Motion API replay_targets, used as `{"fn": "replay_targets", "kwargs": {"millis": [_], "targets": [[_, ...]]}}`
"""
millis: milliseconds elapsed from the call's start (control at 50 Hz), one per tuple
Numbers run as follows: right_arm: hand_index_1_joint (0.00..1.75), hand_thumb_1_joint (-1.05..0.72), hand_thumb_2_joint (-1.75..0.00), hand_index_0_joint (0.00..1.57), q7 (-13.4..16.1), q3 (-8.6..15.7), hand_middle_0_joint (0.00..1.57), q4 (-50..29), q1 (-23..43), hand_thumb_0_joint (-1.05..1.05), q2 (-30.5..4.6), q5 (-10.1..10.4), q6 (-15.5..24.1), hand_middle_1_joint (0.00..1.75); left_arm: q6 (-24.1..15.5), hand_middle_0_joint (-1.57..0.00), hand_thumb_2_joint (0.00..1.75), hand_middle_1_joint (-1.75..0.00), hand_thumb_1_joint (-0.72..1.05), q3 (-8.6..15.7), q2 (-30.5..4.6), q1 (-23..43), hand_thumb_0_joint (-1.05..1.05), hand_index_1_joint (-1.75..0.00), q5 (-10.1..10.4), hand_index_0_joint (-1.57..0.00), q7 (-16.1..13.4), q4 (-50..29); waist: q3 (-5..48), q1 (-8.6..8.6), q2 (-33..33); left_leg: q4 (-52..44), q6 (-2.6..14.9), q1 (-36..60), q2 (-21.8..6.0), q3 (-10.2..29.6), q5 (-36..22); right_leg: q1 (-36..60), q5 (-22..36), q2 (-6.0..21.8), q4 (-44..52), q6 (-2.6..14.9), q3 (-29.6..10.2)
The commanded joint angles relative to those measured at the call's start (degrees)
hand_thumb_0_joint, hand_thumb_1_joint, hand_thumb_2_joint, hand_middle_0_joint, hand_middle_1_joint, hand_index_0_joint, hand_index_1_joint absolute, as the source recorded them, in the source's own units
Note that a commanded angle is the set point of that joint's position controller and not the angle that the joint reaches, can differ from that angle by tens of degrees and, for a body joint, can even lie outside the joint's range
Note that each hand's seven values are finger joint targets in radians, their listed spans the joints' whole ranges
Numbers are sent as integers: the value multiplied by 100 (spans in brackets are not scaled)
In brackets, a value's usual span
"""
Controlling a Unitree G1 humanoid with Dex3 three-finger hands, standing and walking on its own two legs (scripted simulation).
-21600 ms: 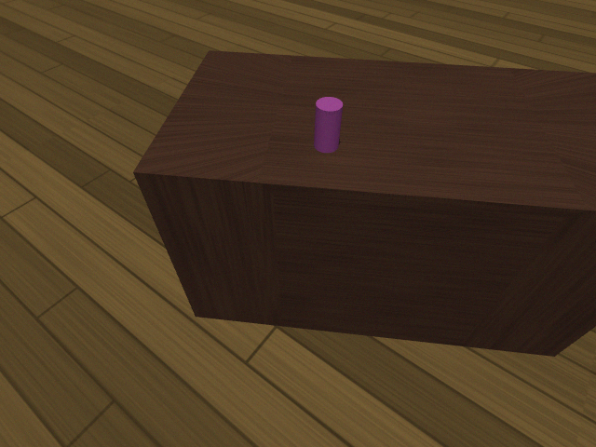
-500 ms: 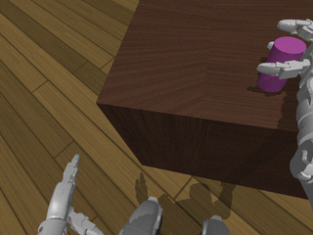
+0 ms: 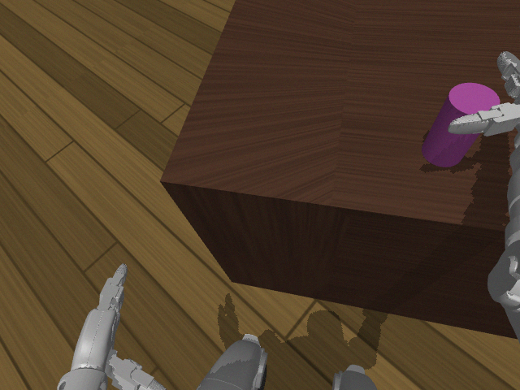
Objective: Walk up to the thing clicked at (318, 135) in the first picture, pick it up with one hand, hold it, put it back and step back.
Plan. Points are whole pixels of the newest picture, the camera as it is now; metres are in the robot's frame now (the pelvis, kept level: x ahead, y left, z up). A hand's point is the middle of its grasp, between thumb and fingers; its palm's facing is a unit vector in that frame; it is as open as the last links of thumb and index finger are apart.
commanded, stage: withdraw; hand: right
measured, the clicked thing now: (456, 128) +0.53 -0.17 +0.06
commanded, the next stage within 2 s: rise in 0.06 s
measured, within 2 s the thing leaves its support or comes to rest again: neither
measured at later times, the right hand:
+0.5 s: hand out of the picture +0.51 -0.30 +0.15, palm faces +0.30 +0.92 -0.24, open 17.5 cm
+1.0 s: hand out of the picture +0.28 -0.27 +0.15, palm faces +0.30 +0.88 -0.36, open 17.6 cm
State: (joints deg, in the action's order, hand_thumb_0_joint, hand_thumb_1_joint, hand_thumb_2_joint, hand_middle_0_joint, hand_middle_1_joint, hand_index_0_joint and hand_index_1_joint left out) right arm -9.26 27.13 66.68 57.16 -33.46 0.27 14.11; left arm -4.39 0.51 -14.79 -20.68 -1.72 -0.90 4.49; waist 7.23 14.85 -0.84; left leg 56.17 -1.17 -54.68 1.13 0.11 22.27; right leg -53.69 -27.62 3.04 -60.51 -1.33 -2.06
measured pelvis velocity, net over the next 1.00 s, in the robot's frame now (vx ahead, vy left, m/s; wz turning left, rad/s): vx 0.05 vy -0.01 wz -0.03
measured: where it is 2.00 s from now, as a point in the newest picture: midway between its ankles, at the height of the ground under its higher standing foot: outside the picture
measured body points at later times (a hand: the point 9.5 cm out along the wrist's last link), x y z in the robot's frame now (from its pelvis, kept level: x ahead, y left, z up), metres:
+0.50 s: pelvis +0.03 +0.00 +0.04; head +0.11 -0.01 +0.48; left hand +0.15 +0.25 -0.03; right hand +0.49 -0.35 +0.16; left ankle +0.04 +0.13 -0.67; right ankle +0.00 -0.13 -0.67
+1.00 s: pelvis +0.05 -0.01 +0.05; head +0.07 +0.00 +0.50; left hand +0.21 +0.25 -0.03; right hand +0.26 -0.31 +0.17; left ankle +0.04 +0.13 -0.67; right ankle +0.00 -0.13 -0.67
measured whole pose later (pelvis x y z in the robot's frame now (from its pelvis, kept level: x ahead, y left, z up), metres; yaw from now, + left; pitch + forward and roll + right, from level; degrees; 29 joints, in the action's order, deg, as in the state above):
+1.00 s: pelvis +0.05 -0.01 +0.05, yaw -2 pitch +6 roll +1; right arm 0.2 15.6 -13.4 -18.8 -20.5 5.3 -2.7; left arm 4.9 7.1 -12.6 -21.0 3.0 -0.3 21.0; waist 4.8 -2.2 -2.7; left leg 38.6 -1.5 -23.6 -0.7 -0.2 21.1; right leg -22.3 -24.8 1.6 -41.0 -0.9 -1.5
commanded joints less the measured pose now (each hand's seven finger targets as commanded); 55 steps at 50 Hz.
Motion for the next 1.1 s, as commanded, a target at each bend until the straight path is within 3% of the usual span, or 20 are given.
{"fn": "replay_targets", "kwargs": {"millis": [0,40,80,160,180,220,260,340,380,440,560,580,660,700,740,780,860,1000,1040,1080], "targets": [[6,57,-3,7,-94,37,8,-1183,3159,0,-1944,200,253,6,-267,-4,3,-4,-53,323,-676,-34,0,-3,114,-5,-134,-163,2896,-295,-1247,-828,211,2055,109,-149,-1779,1986,1942,-222,952,150,162],[6,57,-4,7,-245,-307,8,-488,2627,0,-1350,222,97,6,-306,-4,4,-4,-54,247,-586,191,0,-4,137,-5,-128,97,2260,-216,-849,-1028,187,1886,126,-158,-1552,1819,1671,-206,1119,192,142],[6,57,-4,7,-367,-265,7,-729,2927,0,-1600,171,67,6,-361,-5,4,-4,-55,196,-652,730,0,-4,136,-5,-151,-59,2634,-366,-963,-1010,183,1983,117,-140,-1658,2052,1907,-166,1196,162,126],[5,51,-3,6,-744,-421,6,-134,2566,0,-1209,369,-166,5,-406,-7,6,-8,-56,296,-781,506,0,-8,186,-6,-217,454,2165,-187,-552,-1143,159,1903,126,-200,-1749,2116,2092,-140,1332,190,60],[5,53,-2,6,-403,-315,6,123,2117,0,-2114,-222,-341,5,-307,-6,4,-7,-54,352,-846,755,0,-7,197,-6,-194,69,2098,-682,-313,-1332,118,2239,62,-168,-1589,2040,1926,-182,1496,180,180],[5,57,-2,6,-175,-812,5,-27,2479,0,-1328,-150,-454,5,-217,-5,4,-6,-53,301,-727,535,0,-6,223,-6,-114,49,2104,-364,-43,-1449,68,2378,100,-126,-1707,2148,1847,-173,1564,215,218],[5,55,-2,6,-100,-701,5,-44,2170,0,-1743,-223,-583,5,-100,-5,2,-6,-52,253,-696,-29,0,-5,235,-7,-44,359,1796,-454,120,-1554,29,2573,33,-98,-1729,1916,1701,-230,1641,259,287],[5,59,-1,6,212,23,5,-1500,2602,0,-3198,-373,-618,5,89,-5,2,-5,-52,436,-851,-469,0,-4,311,-6,55,205,3126,-818,-708,-1458,103,3234,-17,-62,-2682,2906,2726,-297,1717,139,383],[5,60,-1,6,293,-115,6,-1243,2080,0,-2901,-375,-724,5,130,-4,0,-5,-50,525,-904,-443,0,-2,353,-7,106,431,2847,-805,-576,-1492,115,3309,-45,-72,-2972,2871,2892,-315,1728,141,404],[5,61,-3,6,543,66,6,-1596,1784,0,-2920,-368,-759,5,153,-4,3,-4,-52,496,-891,440,0,-2,385,-6,146,355,2807,-1203,-903,-1560,200,3335,-40,-101,-2733,2919,3122,-293,1851,73,367],[5,61,-3,6,678,-585,6,-2125,173,0,-1332,-145,-780,5,40,-4,6,-4,-54,478,-832,967,0,-4,432,-4,63,133,2819,-1266,-618,-1652,247,3459,42,-260,-2640,3478,3661,-140,1987,0,300],[5,61,-3,6,666,-957,6,-2194,-70,0,-795,-94,-817,5,-8,-4,6,-4,-54,600,-971,1137,0,-4,435,-4,31,-211,2769,-1160,-584,-1637,250,3358,60,-277,-2743,3684,3951,-121,1974,-10,282],[5,60,-3,6,712,-630,6,-4366,-2648,0,-972,156,-931,5,232,-5,6,-5,-54,1036,-1058,-766,0,-5,499,-5,11,609,2037,-1336,-730,-1751,257,3195,98,-389,-2751,4105,4689,-57,2071,-43,293],[5,58,-4,6,629,-1192,6,-5827,-3219,0,-198,326,-1029,5,300,-5,5,-5,-53,904,-792,-647,0,-4,544,-5,122,340,1692,-1293,-594,-1810,257,3303,92,-410,-2824,4082,4690,-54,2177,-47,327],[5,57,-4,6,692,-640,6,-6622,-4254,0,-530,422,-1207,5,475,-5,6,-5,-54,1106,-781,-803,0,-5,627,-5,186,856,1057,-1404,-665,-1926,252,3284,69,-387,-2721,3818,4452,-91,2289,-11,370],[5,57,-4,6,720,-762,6,-7645,-4708,0,-246,484,-1296,5,611,-5,7,-6,-55,1055,-640,-507,0,-6,654,-5,230,900,700,-1408,-747,-1981,251,3318,38,-342,-2533,3579,3957,-119,2442,-4,403],[5,60,-4,5,944,-234,6,-9538,-5448,0,-556,550,-1189,5,626,-5,7,-6,-55,904,-527,190,0,-6,585,-5,165,538,1083,-1701,-1072,-1913,261,3777,-24,-310,-2686,3748,4102,-154,2385,-36,341],[5,61,-4,5,1245,-240,6,-9900,-7427,0,127,512,-1149,5,447,-5,8,-5,-57,1342,-923,444,0,-7,415,-4,-278,246,1031,-1645,-149,-1835,200,4213,-88,-338,-2683,3606,3538,-191,2316,29,298],[5,60,-4,5,1212,-491,5,-9562,-7960,0,540,491,-1092,5,415,-5,8,-5,-57,856,-437,292,0,-7,432,-4,-290,84,481,-1697,354,-1948,124,4009,-122,-365,-2294,3337,2797,-222,2368,136,337],[5,59,-4,5,1195,-298,5,-9243,-8356,0,573,474,-1007,5,421,-6,8,-5,-57,965,-442,-10,0,-7,447,-4,-311,-38,19,-1731,721,-2100,54,3830,-164,-379,-1795,3160,2204,-276,2478,205,375]]}}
